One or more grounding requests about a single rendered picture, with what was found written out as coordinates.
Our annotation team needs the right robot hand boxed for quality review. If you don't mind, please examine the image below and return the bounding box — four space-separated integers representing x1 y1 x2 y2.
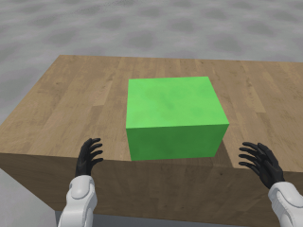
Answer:
239 142 285 189

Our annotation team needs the carton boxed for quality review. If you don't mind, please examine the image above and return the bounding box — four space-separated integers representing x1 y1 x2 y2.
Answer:
126 77 229 161

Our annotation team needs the robot right forearm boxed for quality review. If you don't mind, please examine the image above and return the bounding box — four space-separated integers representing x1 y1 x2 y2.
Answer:
268 182 303 227

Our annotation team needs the left robot hand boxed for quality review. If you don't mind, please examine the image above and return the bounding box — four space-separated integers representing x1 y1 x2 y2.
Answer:
75 138 103 178

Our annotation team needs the robot left forearm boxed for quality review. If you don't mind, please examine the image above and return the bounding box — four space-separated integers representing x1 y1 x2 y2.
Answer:
58 175 98 227

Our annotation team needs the pedestal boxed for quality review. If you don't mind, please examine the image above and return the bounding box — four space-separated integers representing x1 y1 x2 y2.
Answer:
0 55 303 227

